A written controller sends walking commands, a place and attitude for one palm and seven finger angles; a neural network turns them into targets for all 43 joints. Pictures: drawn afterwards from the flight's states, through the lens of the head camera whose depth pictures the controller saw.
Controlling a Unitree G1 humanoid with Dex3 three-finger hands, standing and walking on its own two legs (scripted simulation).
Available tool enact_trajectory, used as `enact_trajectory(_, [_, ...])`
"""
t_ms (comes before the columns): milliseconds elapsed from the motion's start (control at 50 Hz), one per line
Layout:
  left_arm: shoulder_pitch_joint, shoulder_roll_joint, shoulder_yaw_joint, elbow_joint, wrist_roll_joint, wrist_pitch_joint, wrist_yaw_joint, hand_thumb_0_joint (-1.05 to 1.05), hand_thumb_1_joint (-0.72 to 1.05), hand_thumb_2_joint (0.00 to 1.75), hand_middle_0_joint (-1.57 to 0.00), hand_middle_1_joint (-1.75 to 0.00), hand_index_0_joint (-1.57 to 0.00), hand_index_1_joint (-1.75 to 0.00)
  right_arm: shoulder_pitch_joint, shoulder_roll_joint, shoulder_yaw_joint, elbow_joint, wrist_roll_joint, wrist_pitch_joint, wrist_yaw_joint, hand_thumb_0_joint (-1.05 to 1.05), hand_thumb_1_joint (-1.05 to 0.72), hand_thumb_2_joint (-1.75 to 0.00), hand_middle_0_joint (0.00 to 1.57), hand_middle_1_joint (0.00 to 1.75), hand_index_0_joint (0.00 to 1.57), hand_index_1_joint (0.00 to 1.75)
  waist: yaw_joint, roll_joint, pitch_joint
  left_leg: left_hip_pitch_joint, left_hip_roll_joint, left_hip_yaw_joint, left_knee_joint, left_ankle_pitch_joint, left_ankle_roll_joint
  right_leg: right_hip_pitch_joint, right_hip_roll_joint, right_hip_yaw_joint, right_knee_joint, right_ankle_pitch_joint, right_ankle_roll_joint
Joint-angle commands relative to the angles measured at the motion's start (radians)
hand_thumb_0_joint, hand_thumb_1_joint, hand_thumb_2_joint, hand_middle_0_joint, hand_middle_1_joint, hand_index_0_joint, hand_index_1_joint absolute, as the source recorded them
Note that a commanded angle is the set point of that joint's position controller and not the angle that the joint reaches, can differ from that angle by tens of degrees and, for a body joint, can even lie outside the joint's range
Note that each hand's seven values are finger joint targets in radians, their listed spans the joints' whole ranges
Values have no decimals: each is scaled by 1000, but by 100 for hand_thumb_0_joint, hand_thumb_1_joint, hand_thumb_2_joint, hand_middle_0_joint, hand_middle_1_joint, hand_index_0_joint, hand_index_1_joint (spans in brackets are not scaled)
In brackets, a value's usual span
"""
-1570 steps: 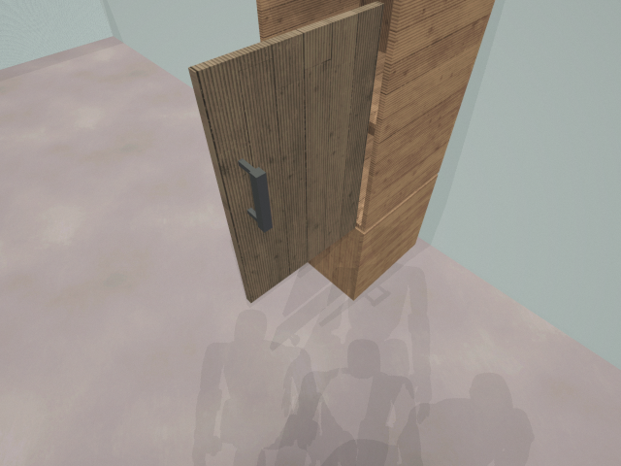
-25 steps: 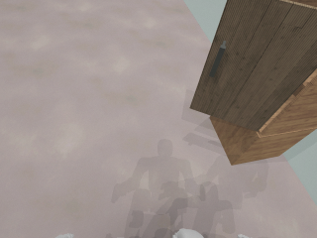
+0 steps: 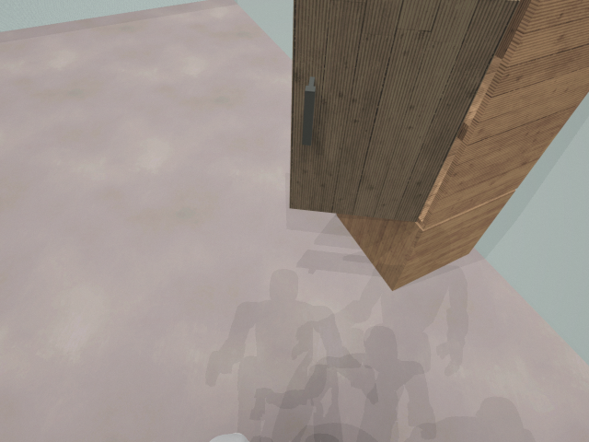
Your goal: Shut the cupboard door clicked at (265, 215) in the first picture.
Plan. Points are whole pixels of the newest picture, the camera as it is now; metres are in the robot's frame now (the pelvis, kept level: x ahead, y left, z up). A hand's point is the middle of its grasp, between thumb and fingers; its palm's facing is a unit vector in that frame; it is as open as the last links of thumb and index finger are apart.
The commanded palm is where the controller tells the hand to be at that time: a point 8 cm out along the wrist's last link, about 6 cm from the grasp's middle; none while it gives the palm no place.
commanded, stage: take the last steps up to it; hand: left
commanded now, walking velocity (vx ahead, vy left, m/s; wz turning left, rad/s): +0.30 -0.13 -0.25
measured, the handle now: (309, 111) +0.75 +0.00 +0.02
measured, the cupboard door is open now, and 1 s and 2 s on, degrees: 57 57 57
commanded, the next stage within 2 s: come to a stop and stand still in 0.78 s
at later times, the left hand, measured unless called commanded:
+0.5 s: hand (226, 388) +0.23 +0.12 -0.16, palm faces -0.20 -0.96 -0.17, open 7.4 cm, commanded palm none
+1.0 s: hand (265, 366) +0.27 +0.06 -0.18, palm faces -0.04 -0.99 -0.16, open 7.3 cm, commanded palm none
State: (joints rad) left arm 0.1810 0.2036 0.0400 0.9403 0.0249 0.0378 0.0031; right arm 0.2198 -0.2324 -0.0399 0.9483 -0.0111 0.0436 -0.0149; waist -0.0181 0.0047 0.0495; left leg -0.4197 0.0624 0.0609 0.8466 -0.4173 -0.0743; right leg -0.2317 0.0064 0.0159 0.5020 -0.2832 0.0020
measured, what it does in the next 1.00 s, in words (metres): walks ahead: left foot, then right foot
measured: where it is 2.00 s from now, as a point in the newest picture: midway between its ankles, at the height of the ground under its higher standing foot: (334, 436)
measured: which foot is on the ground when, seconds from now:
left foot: up 0.00-0.04, down 0.06-0.52, up 0.54-0.82, down 0.84-1.00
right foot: down 0.00-0.06, up 0.08-0.50, down 0.52-0.86, up 0.88-1.00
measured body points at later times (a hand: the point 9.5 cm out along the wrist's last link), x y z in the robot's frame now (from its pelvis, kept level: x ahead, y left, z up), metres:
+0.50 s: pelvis +0.10 -0.05 +0.00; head +0.13 -0.04 +0.45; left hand +0.24 +0.17 -0.15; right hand -0.03 -0.27 -0.13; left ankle +0.03 +0.11 -0.73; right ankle +0.13 -0.19 -0.72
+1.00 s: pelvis +0.25 -0.11 +0.00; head +0.27 -0.09 +0.45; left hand +0.27 +0.12 -0.17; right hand +0.31 -0.34 -0.14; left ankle +0.28 -0.02 -0.73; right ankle +0.19 -0.22 -0.70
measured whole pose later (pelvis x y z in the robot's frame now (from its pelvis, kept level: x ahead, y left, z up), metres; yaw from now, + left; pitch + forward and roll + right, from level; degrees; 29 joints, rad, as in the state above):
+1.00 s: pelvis +0.25 -0.11 +0.00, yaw -5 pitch +0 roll -1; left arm 0.26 0.17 0.03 1.11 0.01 0.01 0.02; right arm 0.19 -0.14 -0.01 0.99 -0.03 -0.04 -0.04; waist 0.01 -0.03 0.05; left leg -0.28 0.04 0.13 0.54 -0.25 0.04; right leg -0.30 -0.02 -0.05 0.85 -0.49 0.00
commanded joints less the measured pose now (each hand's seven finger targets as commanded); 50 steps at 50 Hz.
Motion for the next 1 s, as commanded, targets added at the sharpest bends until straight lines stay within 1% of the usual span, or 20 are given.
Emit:
enact_trajectory(0, [-34,184,55,-57,-7,-11,2,0,90,90,-20,-30,-20,-30,141,-75,-11,-21,-12,-42,-9,0,-90,-90,20,30,20,30,-39,-130,-86,274,-21,38,-359,192,10,-96,-164,166,-93,-14,-116])
enact_trajectory(20, [-12,127,44,-65,-11,-5,-6,0,90,90,-20,-30,-20,-30,181,-142,-23,-13,-22,-55,-13,0,-90,-90,20,30,20,30,-52,66,-80,378,96,-140,-492,56,53,-248,-78,126,38,-214,-72])
enact_trajectory(40, [-5,70,35,-89,-14,-2,-15,0,90,90,-20,-30,-20,-30,244,-250,-46,-10,-40,-60,-18,0,-90,-90,20,30,20,30,-76,326,-56,394,360,-482,-636,-154,158,-393,57,-36,311,-344,-14])
enact_trajectory(60, [-74,110,41,-113,3,-1,-23,0,90,90,-20,-30,-20,-30,258,-276,-52,-8,-36,-61,-26,0,-90,-90,20,30,20,30,-97,275,-18,308,446,-595,-720,-264,216,-428,11,25,496,-319,-16])
enact_trajectory(120, [-66,113,54,-79,14,-13,-49,0,90,90,-20,-30,-20,-30,142,-182,-27,-33,-32,-77,-26,0,-90,-90,20,30,20,30,-20,145,62,200,330,-372,-716,-135,181,-429,-53,33,672,-104,-3])
enact_trajectory(200, [-33,70,42,-43,7,-11,-58,0,90,90,-20,-30,-20,-30,192,-139,-20,0,-25,-98,-26,0,-90,-90,20,30,20,30,-18,138,4,309,261,-134,-676,160,159,-411,-52,-7,592,15,20])
enact_trajectory(380, [-157,52,23,-48,4,-25,-63,0,90,90,-20,-30,-20,-30,266,-140,-40,70,-31,-89,-9,0,-90,-90,20,30,20,30,-60,199,52,276,279,-32,-656,203,178,-251,-60,-105,191,23,20])
enact_trajectory(460, [28,87,35,34,4,-54,-53,0,90,90,-20,-30,-20,-30,239,-136,-42,87,-22,-81,-5,0,-90,-90,20,30,20,30,29,128,-52,241,207,49,-418,364,115,91,3,-156,-60,91,-13])
enact_trajectory(480, [161,156,49,78,6,-66,-40,0,90,90,-20,-30,-20,-30,231,-98,-35,82,-10,-84,6,0,-90,-90,20,30,20,30,91,-14,-107,58,153,109,-217,327,82,345,-100,-25,-116,30,-60])
enact_trajectory(500, [321,259,77,131,7,-78,-21,0,90,90,-20,-30,-20,-30,192,-5,-9,39,2,-91,10,0,-90,-90,20,30,20,30,150,-299,-177,-196,6,155,67,-141,43,528,-363,320,-201,18,-161])
enact_trajectory(520, [331,268,71,136,-10,-74,-14,0,90,90,-20,-30,-20,-30,98,-35,-15,3,0,-86,5,0,-90,-90,20,30,20,30,159,-212,-121,-250,6,30,249,-237,62,402,-423,382,-271,76,-211])
enact_trajectory(540, [254,243,66,128,-5,-81,-6,0,90,90,-20,-30,-20,-30,105,-30,-22,17,0,-84,0,0,-90,-90,20,30,20,30,113,-278,-106,-273,33,-19,347,-157,64,330,-404,398,-291,27,-222])
enact_trajectory(580, [107,126,39,92,-8,-78,7,0,90,90,-20,-30,-20,-30,107,-37,-28,45,-11,-78,3,0,-90,-90,20,30,20,30,42,-173,-27,-226,93,-52,319,-20,60,185,-336,207,-296,23,-212])
enact_trajectory(640, [51,73,19,85,-1,-95,9,0,90,90,-20,-30,-20,-30,150,23,-13,70,-20,-61,13,0,-90,-90,20,30,20,30,-22,-118,-12,-88,72,6,137,43,38,46,-268,22,-284,264,-187])
enact_trajectory(780, [76,84,18,119,-8,-91,7,0,90,90,-20,-30,-20,-30,133,14,-5,65,-18,-82,19,0,-90,-90,20,30,20,30,-41,-79,-8,183,0,61,-306,259,55,8,-214,4,-176,197,-150])
enact_trajectory(800, [84,71,16,118,-13,-87,7,0,90,90,-20,-30,-20,-30,174,-19,-8,79,-20,-90,16,0,-90,-90,20,30,20,30,-54,-15,-34,294,13,20,-353,340,67,-40,-177,-22,-78,192,-123])
enact_trajectory(840, [123,19,6,91,-17,-82,5,0,90,90,-20,-30,-20,-30,302,-166,-38,97,-37,-90,-1,0,-90,-90,20,30,20,30,-87,255,-94,471,329,-391,-496,429,235,-243,-9,-149,295,-199,-40])
enact_trajectory(860, [82,45,3,74,-8,-71,10,0,90,90,-20,-30,-20,-30,299,-168,-35,101,-33,-83,-16,0,-90,-90,20,30,20,30,-96,314,-91,470,376,-468,-574,455,269,-318,-3,-77,490,-332,-28])
enact_trajectory(920, [78,14,-2,94,-17,-53,14,0,90,90,-20,-30,-20,-30,84,-72,9,43,-19,-81,-34,0,-90,-90,20,30,20,30,7,117,-19,230,295,-220,-524,812,260,-165,-92,8,421,-230,6])
enact_trajectory(980, [136,14,-3,115,-15,-29,19,0,90,90,-20,-30,-20,-30,1,-79,1,45,-8,-66,-38,0,-90,-90,20,30,20,30,34,91,-56,242,221,-94,-465,823,214,-21,-59,-51,117,-92,19])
